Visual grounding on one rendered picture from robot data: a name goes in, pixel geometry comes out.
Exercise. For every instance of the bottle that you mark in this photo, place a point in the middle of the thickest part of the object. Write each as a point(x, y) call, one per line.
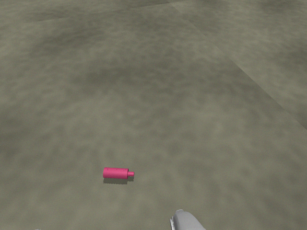
point(120, 173)

